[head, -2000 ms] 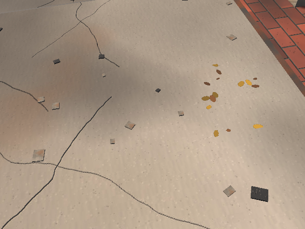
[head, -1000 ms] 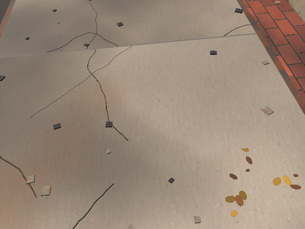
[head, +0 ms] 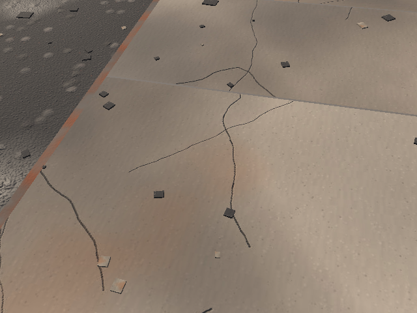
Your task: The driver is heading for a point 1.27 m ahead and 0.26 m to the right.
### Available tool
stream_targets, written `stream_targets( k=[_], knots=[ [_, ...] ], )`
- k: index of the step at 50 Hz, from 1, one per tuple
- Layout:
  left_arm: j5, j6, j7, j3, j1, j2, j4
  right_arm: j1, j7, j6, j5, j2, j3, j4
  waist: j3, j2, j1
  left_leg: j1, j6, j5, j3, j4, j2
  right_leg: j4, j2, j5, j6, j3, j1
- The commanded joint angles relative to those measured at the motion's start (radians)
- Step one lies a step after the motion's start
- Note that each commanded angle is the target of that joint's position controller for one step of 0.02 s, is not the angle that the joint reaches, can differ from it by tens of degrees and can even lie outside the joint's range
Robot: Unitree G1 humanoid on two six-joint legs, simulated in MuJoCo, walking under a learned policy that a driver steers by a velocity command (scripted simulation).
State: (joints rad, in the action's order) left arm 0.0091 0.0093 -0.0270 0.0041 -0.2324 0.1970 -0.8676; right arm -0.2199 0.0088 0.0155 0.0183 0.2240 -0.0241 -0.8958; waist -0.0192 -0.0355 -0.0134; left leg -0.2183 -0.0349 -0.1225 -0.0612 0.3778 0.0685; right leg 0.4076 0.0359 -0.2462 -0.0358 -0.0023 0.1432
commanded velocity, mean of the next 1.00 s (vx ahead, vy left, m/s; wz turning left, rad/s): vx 0.00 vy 0.00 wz -0.28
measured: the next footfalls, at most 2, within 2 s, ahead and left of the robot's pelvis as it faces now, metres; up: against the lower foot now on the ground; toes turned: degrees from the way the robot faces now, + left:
right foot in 0.56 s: -0.02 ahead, -0.12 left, +0.00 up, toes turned -20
left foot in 0.98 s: +0.04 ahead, +0.07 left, +0.00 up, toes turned -19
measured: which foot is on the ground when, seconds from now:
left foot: down 0.00-0.56, up 0.58-0.96, down 0.98-1.00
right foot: down 0.00-0.26, up 0.28-0.54, down 0.56-1.00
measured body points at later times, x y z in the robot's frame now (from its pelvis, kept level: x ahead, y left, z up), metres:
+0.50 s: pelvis -0.01 -0.01 -0.01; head +0.02 -0.02 +0.44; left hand +0.17 +0.23 -0.13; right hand +0.01 -0.29 -0.14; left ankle +0.04 +0.10 -0.74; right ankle -0.06 -0.10 -0.71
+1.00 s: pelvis -0.02 -0.03 -0.01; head +0.00 -0.03 +0.44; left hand +0.19 +0.16 -0.13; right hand -0.05 -0.30 -0.14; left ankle +0.00 +0.08 -0.75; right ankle -0.05 -0.10 -0.74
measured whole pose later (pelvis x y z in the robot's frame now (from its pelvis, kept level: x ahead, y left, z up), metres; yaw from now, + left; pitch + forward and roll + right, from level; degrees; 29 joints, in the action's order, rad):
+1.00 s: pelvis -0.02 -0.03 -0.01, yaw -19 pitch -1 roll -1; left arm 0.02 -0.03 -0.03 0.02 -0.16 0.23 -0.82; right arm -0.24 0.01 0.04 0.01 0.25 -0.03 -0.89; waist -0.05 0.00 -0.03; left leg -0.20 -0.02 -0.29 0.00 0.51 0.01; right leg 0.50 0.06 -0.28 -0.07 -0.04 0.20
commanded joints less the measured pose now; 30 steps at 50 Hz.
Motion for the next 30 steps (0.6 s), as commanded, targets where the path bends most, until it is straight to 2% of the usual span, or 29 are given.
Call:
stream_targets(
  k=[1,4,8,10,11,12,13,14,15,16,17,19,20,22,25,26,27,28,29,30],
  knots=[
    [-0.008,0.009,0.004,0.034,0.004,0.151,0.031,-0.02,0.013,-0.016,-0.004,0.116,-0.027,0.002,-0.028,0.088,-0.005,0.081,-0.003,0.032,-0.072,-0.018,-0.102,-0.13,-0.149,0.094,-0.04,0.193,0.095],
    [-0.008,-0.001,0.009,0.058,0.013,0.198,0.041,0.002,0.032,-0.017,-0.005,0.124,-0.034,0.001,-0.007,0.094,0.002,0.032,0.003,-0.007,-0.024,0.046,-0.078,-0.072,-0.164,0.225,-0.079,0.241,0.082],
    [-0.002,-0.02,0.013,0.079,0.001,0.21,0.053,0.007,0.042,-0.01,-0.001,0.118,-0.041,0.021,-0.002,0.112,0.007,-0.012,0.003,-0.092,0.022,0.151,-0.062,-0.032,-0.195,0.282,-0.131,0.339,0.138],
    [0.0,-0.029,0.014,0.086,0.01,0.213,0.068,0.002,0.044,-0.01,0.001,0.124,-0.045,0.037,0.002,0.098,0.001,-0.003,-0.009,-0.116,0.008,0.159,-0.078,-0.002,-0.183,0.267,-0.132,0.369,0.187],
    [-0.001,-0.032,0.015,0.087,0.023,0.209,0.082,-0.008,0.045,-0.012,0.001,0.136,-0.049,0.045,0.008,0.072,-0.006,0.02,-0.022,-0.119,-0.017,0.133,-0.105,0.03,-0.157,0.241,-0.116,0.359,0.223],
    [-0.005,-0.034,0.017,0.085,0.041,0.196,0.098,-0.027,0.046,-0.013,0.001,0.161,-0.056,0.05,0.019,0.019,-0.016,0.07,-0.048,-0.096,-0.067,0.077,-0.157,0.089,-0.106,0.181,-0.085,0.316,0.28],
    [-0.009,-0.036,0.017,0.08,0.052,0.171,0.114,-0.067,0.047,-0.011,0.004,0.2,-0.067,0.046,0.038,-0.074,-0.03,0.139,-0.109,-0.01,-0.169,-0.015,-0.261,0.221,-0.022,0.047,-0.042,0.216,0.348],
    [-0.002,-0.039,0.013,0.077,0.022,0.148,0.114,-0.085,0.048,-0.009,0.006,0.229,-0.074,0.044,0.072,-0.189,-0.035,0.175,-0.214,0.181,-0.298,-0.09,-0.436,0.436,0.073,-0.219,-0.014,0.058,0.377],
    [0.015,-0.045,0.01,0.086,0.004,0.174,0.1,-0.065,0.05,-0.011,0.004,0.197,-0.062,0.063,0.091,-0.122,-0.022,0.152,-0.281,0.3,-0.307,-0.095,-0.505,0.653,0.033,-0.382,-0.005,0.023,0.388],
    [0.017,-0.05,0.013,0.091,-0.003,0.177,0.09,-0.031,0.051,-0.011,0.004,0.172,-0.052,0.081,0.086,-0.02,0.002,0.102,-0.282,0.291,-0.238,-0.093,-0.476,0.727,-0.004,-0.349,0.002,0.042,0.363],
    [0.013,-0.057,0.021,0.089,-0.004,0.163,0.089,0.02,0.053,-0.01,0.01,0.162,-0.047,0.093,0.064,-0.001,0.027,0.058,-0.246,0.221,-0.152,-0.096,-0.424,0.719,-0.032,-0.293,0.009,0.046,0.341],
    [0.009,-0.071,0.044,0.081,0.003,0.146,0.099,0.067,0.05,-0.007,0.02,0.167,-0.045,0.107,0.034,-0.079,0.032,0.045,-0.179,0.147,-0.023,-0.092,-0.334,0.612,-0.04,-0.231,0.028,0.009,0.319],
    [0.005,-0.077,0.054,0.078,0.004,0.144,0.101,0.065,0.047,-0.004,0.02,0.172,-0.046,0.109,0.035,-0.101,0.021,0.048,-0.168,0.145,0.016,-0.08,-0.316,0.556,-0.034,-0.227,0.037,-0.011,0.295],
    [-0.003,-0.081,0.066,0.073,0.032,0.141,0.126,0.042,0.035,-0.002,0.017,0.195,-0.052,0.103,0.053,-0.117,-0.002,0.063,-0.164,0.172,0.047,-0.056,-0.335,0.432,-0.037,-0.223,0.036,-0.03,0.232],
    [-0.007,-0.078,0.068,0.074,0.03,0.152,0.148,0.021,0.016,0.003,0.013,0.232,-0.067,0.096,0.077,-0.127,-0.009,0.081,-0.152,0.207,0.063,-0.001,-0.372,0.293,-0.026,-0.198,0.017,-0.074,0.158],
    [-0.005,-0.074,0.067,0.074,0.007,0.148,0.146,0.034,0.012,0.006,0.008,0.236,-0.07,0.097,0.077,-0.114,0.011,0.055,-0.128,0.174,0.088,0.035,-0.367,0.206,-0.016,-0.133,0.006,-0.092,0.106],
    [0.0,-0.067,0.062,0.076,-0.018,0.153,0.14,0.031,0.009,0.009,0.005,0.232,-0.072,0.094,0.071,-0.081,0.03,-0.005,-0.079,0.09,0.125,0.093,-0.353,0.089,-0.005,-0.037,-0.008,-0.083,0.031],
    [0.012,-0.056,0.051,0.087,-0.036,0.195,0.137,-0.002,0.003,0.013,0.008,0.206,-0.072,0.086,0.04,0.05,0.035,-0.104,-0.007,-0.076,0.187,0.228,-0.3,-0.062,-0.059,0.009,-0.03,0.058,-0.022],
    [0.017,-0.046,0.042,0.116,-0.034,0.339,0.173,-0.013,0.0,0.022,0.012,0.113,-0.049,0.137,0.02,0.353,0.014,-0.373,0.084,-0.481,0.263,0.483,-0.136,-0.166,-0.368,0.154,-0.124,0.51,-0.086],
    [0.02,-0.044,0.041,0.129,-0.104,0.368,0.153,0.112,0.017,0.039,0.017,0.141,-0.049,0.171,-0.014,0.26,0.089,-0.374,0.074,-0.517,0.095,0.618,-0.084,-0.155,-0.424,0.337,-0.242,0.525,0.04]
  ],
)
Over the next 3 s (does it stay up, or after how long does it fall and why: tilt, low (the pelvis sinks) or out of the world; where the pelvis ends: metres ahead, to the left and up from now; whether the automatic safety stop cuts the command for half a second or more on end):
stays up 0.49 -0.18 0.00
